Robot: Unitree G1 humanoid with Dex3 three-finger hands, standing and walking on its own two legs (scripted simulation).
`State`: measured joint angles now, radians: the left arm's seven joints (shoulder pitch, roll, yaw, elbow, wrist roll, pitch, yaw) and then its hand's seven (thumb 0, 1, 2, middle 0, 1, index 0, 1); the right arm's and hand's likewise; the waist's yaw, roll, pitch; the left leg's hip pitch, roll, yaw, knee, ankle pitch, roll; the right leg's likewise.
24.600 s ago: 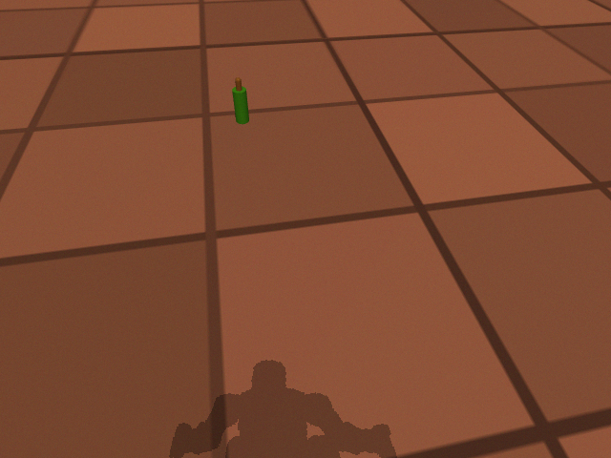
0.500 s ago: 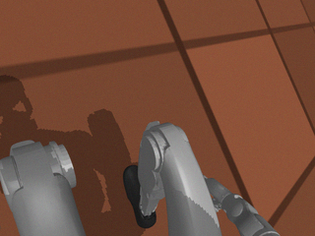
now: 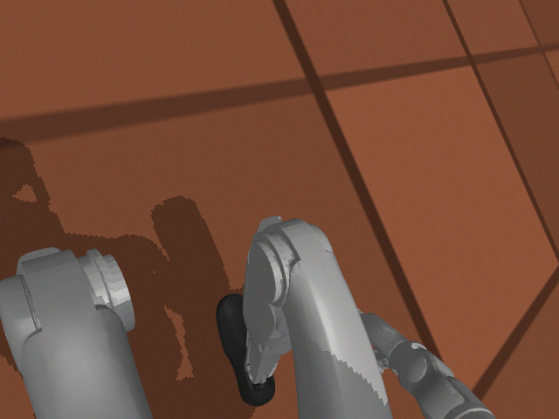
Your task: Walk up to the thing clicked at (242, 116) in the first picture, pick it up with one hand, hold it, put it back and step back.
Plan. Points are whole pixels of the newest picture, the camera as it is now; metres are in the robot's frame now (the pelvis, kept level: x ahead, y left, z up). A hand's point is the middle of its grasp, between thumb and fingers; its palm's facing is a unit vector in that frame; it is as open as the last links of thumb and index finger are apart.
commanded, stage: open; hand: left
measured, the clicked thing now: out of the picture +0.42 +0.31 -0.15
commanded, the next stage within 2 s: withdraw in 0.04 s
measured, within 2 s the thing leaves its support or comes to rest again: neither
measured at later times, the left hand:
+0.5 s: hand out of the picture +0.41 +0.37 -0.07, palm faces +0.47 -0.88 -0.02, open 17.6 cm
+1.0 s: hand out of the picture +0.34 +0.42 +0.07, palm faces +0.43 -0.77 -0.48, open 17.4 cm
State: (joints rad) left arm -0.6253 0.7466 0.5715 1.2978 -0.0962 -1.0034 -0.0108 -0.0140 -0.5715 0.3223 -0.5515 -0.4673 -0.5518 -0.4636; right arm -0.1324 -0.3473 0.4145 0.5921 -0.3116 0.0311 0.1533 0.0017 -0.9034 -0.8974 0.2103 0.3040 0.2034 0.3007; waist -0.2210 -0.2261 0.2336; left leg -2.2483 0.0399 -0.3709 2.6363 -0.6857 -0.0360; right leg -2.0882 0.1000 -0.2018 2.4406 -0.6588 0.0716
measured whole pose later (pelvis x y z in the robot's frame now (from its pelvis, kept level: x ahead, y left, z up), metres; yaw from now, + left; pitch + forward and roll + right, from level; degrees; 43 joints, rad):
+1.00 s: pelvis +0.01 -0.01 +0.11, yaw +9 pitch +32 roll -7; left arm -0.47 0.69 0.47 0.80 0.08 -0.21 -0.03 -0.02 -0.53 0.05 -0.06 -0.05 -0.06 -0.05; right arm 0.10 -0.27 0.04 0.62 -0.01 0.17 0.05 0.01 -0.91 -0.91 0.21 0.31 0.20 0.30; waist -0.07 0.00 -0.12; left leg -2.12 0.07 -0.13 2.19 -0.64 -0.02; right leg -2.03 0.02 -0.06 2.13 -0.68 0.03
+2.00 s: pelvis +0.10 +0.02 +0.43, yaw +16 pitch +9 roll -3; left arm 0.49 0.21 -0.02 -0.04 -0.01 0.26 0.16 -0.01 -0.59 0.02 -0.05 -0.04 -0.05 -0.04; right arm 0.28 -0.18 0.04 0.48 0.03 -0.06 -0.18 0.01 -0.90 -0.91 0.21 0.31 0.20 0.30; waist -0.03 0.04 -0.14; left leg -0.68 0.06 -0.03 1.00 -0.48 -0.01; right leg -0.59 -0.02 -0.05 0.92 -0.49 0.03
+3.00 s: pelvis +0.09 -0.01 +0.44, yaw +17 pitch +7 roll -2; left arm 0.45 0.20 -0.01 0.02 -0.01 0.27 0.12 -0.02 -0.59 0.02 -0.05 -0.04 -0.05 -0.04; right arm 0.27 -0.20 0.03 0.52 0.01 -0.13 -0.18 0.01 -0.90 -0.90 0.21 0.30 0.20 0.30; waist -0.02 0.03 -0.10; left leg -0.63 0.06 -0.04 0.95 -0.44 -0.03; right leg -0.56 -0.01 -0.06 0.90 -0.47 0.01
